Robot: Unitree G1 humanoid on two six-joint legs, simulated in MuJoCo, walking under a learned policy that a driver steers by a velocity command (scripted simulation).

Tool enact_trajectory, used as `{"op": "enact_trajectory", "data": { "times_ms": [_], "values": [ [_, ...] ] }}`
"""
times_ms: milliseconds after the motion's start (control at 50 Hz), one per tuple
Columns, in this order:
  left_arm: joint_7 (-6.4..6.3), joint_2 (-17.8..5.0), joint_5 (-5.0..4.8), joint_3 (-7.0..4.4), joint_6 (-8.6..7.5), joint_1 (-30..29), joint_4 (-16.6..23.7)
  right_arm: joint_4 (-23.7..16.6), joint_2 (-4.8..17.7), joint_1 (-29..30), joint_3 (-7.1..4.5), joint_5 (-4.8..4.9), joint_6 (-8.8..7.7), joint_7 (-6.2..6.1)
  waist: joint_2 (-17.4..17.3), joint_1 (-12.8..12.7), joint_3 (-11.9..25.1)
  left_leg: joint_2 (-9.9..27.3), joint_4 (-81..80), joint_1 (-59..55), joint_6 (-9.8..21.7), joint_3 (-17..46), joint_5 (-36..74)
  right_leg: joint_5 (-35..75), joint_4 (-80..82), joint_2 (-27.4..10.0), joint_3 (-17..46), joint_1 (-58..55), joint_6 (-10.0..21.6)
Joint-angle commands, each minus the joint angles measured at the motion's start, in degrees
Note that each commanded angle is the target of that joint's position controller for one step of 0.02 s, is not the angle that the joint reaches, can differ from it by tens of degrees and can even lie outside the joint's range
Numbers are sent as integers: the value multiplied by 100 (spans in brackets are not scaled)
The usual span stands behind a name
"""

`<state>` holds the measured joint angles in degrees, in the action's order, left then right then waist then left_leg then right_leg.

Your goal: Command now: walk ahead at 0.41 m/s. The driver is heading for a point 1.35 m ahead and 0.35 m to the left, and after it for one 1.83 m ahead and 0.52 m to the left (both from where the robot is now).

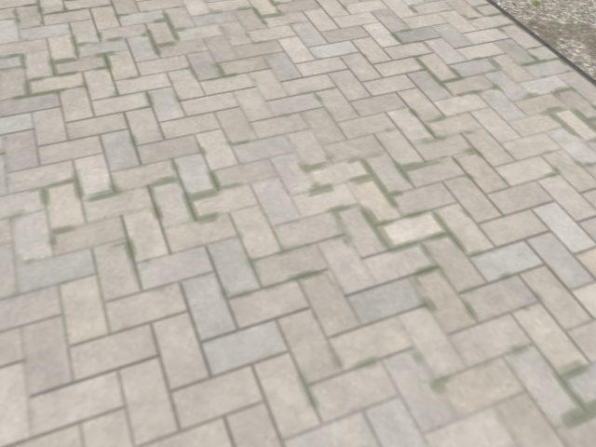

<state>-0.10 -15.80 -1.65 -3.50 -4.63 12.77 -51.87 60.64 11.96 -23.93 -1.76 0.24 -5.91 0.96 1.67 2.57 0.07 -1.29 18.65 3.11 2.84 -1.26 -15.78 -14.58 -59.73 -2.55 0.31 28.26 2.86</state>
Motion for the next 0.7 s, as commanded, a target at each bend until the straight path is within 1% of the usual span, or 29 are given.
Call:
{"op": "enact_trajectory", "data": {
  "times_ms": [20, 60, 100, 140, 180, 200, 220, 240, 260, 280, 300, 320, 340, 360, 380, 400, 420, 440, 460, 480, 500, 540, 580, 600, 640, 700],
  "values": [
    [89, -168, 56, -40, -79, -693, 470, -145, 661, -360, -49, -26, 29, -76, -725, 98, -514, 1312, -1069, -816, 683, 1185, 1806, 618, 464, -300, -35, 1650, -152],
    [103, -21, 50, 33, -62, -1221, 675, -192, 806, -341, -55, -46, 76, -147, -608, 163, -638, 1230, -1193, -494, 692, 915, 1967, 986, 1279, -223, -152, 1475, -278],
    [137, 30, 27, 87, -69, -1664, 826, -210, 918, -410, -65, -44, 92, -191, -677, 254, -741, 1155, -1352, -152, 676, 710, 1812, 1453, 2061, -80, -284, 1039, -319],
    [182, -28, 0, 106, -72, -1960, 927, -162, 968, -566, -84, -2, 87, -208, -724, 294, -869, 1250, -1458, -76, 721, 648, 1727, 1699, 2485, 10, -337, 771, -286],
    [235, -109, -21, 108, -90, -2145, 1030, -116, 977, -616, -110, 54, 94, -217, -729, 224, -964, 1424, -1399, -335, 703, 611, 1913, 1733, 2784, 8, -228, 734, -153],
    [262, -170, -21, 98, -107, -2179, 1066, -112, 998, -595, -132, 71, 109, -221, -719, 154, -942, 1511, -1287, -543, 667, 581, 2163, 1656, 2901, 16, -192, 705, -66],
    [283, -256, -15, 70, -124, -2116, 1072, -125, 1039, -541, -159, 72, 129, -223, -718, 40, -843, 1580, -1089, -745, 615, 537, 2641, 1523, 2985, 58, -191, 555, 29],
    [288, -382, -7, 16, -135, -1910, 1036, -160, 1110, -455, -189, 54, 153, -223, -782, -135, -622, 1612, -753, -907, 551, 484, 3579, 1363, 2997, 174, -249, 189, 129],
    [270, -545, -2, -67, -132, -1478, 929, -197, 1189, -376, -224, 27, 194, -222, -903, -394, -245, 1596, -184, -994, 486, 411, 4719, 1190, 2930, 356, -372, -443, 246],
    [227, -763, -20, -202, -111, -540, 641, -242, 1155, -286, -215, -13, 253, -219, -910, -865, 333, 1390, 882, -797, 357, 239, 5427, 1153, 2948, 528, -481, -1595, 416],
    [163, -1010, -1, -308, -74, 538, 361, -357, 1065, -224, -160, -65, 271, -213, -752, -1311, 1023, 1182, 2337, 308, 199, 182, 4542, 1012, 2776, -10, 120, -3341, 689],
    [143, -1556, 142, -428, -54, 1276, 194, -457, 198, -1002, 82, -60, 177, -122, 773, -991, 2109, 127, 4823, 2663, -194, 89, 1143, -408, 3178, -1706, 2970, -5646, 1692],
    [159, -1051, 132, -272, -48, 1187, 149, -328, 356, -882, 57, 90, 7, -86, 949, -1058, 2345, -161, 5803, 3289, -87, 996, -1573, -1188, 4325, -2083, 4495, -5431, 1764],
    [154, -755, 94, -167, -82, 565, 198, -598, 906, -182, -115, 292, -87, -77, 739, -926, 1110, 186, 6108, 3800, 35, 991, -1282, -1222, 4510, -1876, 3557, -4400, 1354],
    [155, -563, 93, -105, -120, 14, 289, -718, 988, 218, -143, 332, -113, -119, 333, -706, 504, 527, 5880, 3664, 92, 818, -696, -657, 4676, -1693, 2639, -3380, 1139],
    [185, -357, 130, -48, -173, -320, 287, -727, 914, 357, -179, 262, -72, -177, 68, -500, 144, 736, 5519, 3395, 72, 745, -308, -44, 4865, -1455, 1935, -2573, 974],
    [208, -219, 190, -10, -232, -509, 253, -681, 785, 194, -214, 202, 30, -213, 231, -261, 51, 923, 5212, 2969, 64, 795, -35, 305, 5030, -1210, 1325, -2067, 806],
    [226, -159, 221, -7, -251, -569, 189, -641, 616, 35, -205, 190, 132, -212, 350, -143, 8, 980, 5090, 2690, 50, 794, 55, 420, 5162, -1085, 994, -1738, 758],
    [224, -163, 221, -14, -275, -517, 114, -633, 488, -27, -199, 191, 213, -213, 327, -93, -62, 999, 5024, 2625, 32, 759, 76, 598, 5273, -1043, 728, -1523, 784],
    [207, -231, 223, -30, -298, -449, 35, -700, 463, 47, -210, 182, 274, -223, 310, -60, -180, 1019, 4937, 2745, 5, 758, 190, 752, 5382, -1039, 505, -1393, 815],
    [178, -325, 238, -49, -314, -399, -22, -807, 506, 217, -231, 164, 312, -236, 283, -47, -284, 1029, 4802, 2969, -30, 786, 399, 869, 5468, -1042, 333, -1361, 848],
    [95, -450, 267, -73, -317, -265, -97, -1021, 591, 646, -263, 127, 316, -228, 147, -109, -423, 1024, 4284, 3460, -104, 899, 976, 1110, 5541, -1053, 69, -1520, 870],
    [21, -539, 274, -75, -301, -165, -119, -1158, 589, 966, -264, 105, 254, -160, 54, -183, -430, 946, 3527, 3589, -133, 831, 1656, 1421, 5533, -981, -260, -1745, 796],
    [-8, -590, 267, -75, -291, -140, -113, -1228, 557, 1158, -245, 98, 227, -113, 22, -237, -439, 913, 3116, 3528, -136, 691, 1937, 1550, 5531, -934, -445, -1814, 740],
    [-62, -694, 227, -83, -256, 68, -143, -1416, 456, 1657, -180, 76, 202, -21, -84, -435, -520, 862, 2518, 3494, -132, 361, 2235, 1667, 5559, -974, -678, -2044, 697],
    [-92, -787, 155, -107, -122, 521, -272, -1754, 393, 2238, -112, 84, 199, 110, -185, -672, -655, 805, 1980, 3882, -42, 148, 2043, 2006, 5292, -1198, -850, -2908, 675]
  ]
}}
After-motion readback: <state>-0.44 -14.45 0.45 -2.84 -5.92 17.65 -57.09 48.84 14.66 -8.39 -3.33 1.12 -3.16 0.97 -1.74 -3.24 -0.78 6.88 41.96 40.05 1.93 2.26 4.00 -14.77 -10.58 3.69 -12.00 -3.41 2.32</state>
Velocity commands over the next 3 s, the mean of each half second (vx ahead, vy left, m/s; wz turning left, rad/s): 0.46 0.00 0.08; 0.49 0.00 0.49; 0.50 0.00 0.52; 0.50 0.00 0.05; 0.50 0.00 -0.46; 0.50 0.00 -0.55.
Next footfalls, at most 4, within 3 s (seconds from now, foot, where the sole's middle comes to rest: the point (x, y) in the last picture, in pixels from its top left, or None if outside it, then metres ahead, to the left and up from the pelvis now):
0.30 right None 0.34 -0.14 -0.78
0.84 left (230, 406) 0.63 0.12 -0.78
1.32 right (263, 286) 0.97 0.05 -0.78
1.84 left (130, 267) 1.03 0.41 -0.78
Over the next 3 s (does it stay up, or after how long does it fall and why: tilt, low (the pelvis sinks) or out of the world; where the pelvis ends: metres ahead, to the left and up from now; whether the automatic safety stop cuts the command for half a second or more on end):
stays up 1.55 0.51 -0.01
